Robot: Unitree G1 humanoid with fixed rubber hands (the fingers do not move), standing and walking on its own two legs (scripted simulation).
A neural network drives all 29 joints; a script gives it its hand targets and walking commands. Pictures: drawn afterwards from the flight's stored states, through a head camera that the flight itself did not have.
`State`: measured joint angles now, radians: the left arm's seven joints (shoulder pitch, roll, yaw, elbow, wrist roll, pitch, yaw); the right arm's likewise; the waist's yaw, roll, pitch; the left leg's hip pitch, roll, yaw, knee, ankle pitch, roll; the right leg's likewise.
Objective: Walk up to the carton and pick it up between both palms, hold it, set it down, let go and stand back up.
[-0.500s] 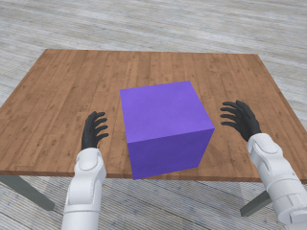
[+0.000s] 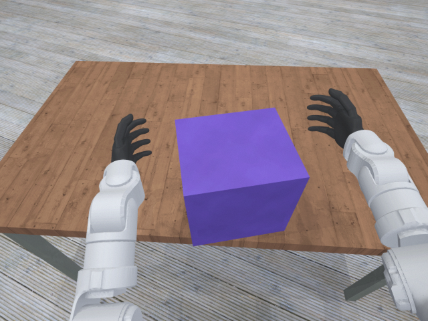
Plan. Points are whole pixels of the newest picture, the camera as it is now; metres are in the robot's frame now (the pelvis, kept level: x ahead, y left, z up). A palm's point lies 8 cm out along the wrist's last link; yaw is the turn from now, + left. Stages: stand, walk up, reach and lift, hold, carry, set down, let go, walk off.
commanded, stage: reach and lift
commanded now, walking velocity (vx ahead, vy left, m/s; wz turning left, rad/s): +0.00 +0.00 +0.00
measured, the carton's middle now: (232, 178) +0.41 +0.02 -0.02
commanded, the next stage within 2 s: none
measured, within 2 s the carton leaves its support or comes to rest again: neither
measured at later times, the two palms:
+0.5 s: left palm (124, 136) +0.37 +0.21 +0.14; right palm (331, 98) +0.48 -0.16 +0.17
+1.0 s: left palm (145, 166) +0.38 +0.20 +0.05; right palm (307, 135) +0.47 -0.13 +0.08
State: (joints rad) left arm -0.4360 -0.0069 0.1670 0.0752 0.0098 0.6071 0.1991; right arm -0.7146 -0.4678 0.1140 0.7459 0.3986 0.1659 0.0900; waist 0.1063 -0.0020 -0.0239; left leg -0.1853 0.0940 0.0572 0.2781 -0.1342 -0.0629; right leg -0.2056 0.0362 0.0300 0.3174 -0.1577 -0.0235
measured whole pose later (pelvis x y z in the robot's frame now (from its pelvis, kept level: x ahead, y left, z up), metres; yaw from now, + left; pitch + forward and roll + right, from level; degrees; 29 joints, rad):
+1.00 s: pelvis +0.00 +0.00 -0.01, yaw +0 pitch +15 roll -1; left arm -0.70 -0.05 0.19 0.87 0.05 -0.02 0.22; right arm -0.97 -0.35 0.06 1.34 0.24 -0.17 0.09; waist 0.18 0.00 -0.17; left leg -0.49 0.10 0.04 0.38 -0.15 -0.06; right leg -0.48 0.04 0.02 0.36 -0.14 -0.02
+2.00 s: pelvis +0.01 -0.01 +0.00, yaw +1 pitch +11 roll +0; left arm -0.55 -0.19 0.50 0.68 0.37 -0.10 0.13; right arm -0.87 -0.12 -0.35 1.21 -0.23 -0.23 0.06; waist 0.10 -0.02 -0.10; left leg -0.32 0.10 0.05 0.27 -0.12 -0.06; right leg -0.34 0.04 0.02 0.30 -0.15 -0.03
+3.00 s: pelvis +0.02 -0.01 +0.00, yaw +2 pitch +11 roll +0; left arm -0.52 -0.20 0.48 0.66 0.35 -0.09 0.13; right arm -0.86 -0.12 -0.33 1.22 -0.21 -0.26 0.06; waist 0.09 -0.02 -0.11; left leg -0.33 0.10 0.03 0.27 -0.13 -0.06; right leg -0.33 0.04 0.00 0.30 -0.16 -0.03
